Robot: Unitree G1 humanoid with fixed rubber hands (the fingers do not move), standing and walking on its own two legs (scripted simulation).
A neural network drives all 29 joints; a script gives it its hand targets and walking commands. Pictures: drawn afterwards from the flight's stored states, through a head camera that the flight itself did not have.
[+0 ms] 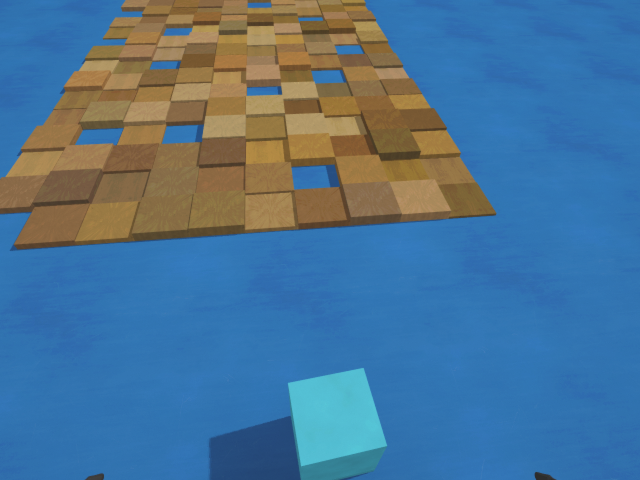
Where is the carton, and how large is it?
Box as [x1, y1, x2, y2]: [288, 368, 386, 479]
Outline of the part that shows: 363,368 288,383 291,419 301,479 339,479 371,471 374,469 386,444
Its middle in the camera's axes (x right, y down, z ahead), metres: +0.03 +0.52 +1.06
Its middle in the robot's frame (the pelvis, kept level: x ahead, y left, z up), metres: +0.39 -0.04 -0.66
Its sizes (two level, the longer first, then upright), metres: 0.210 0.200 0.250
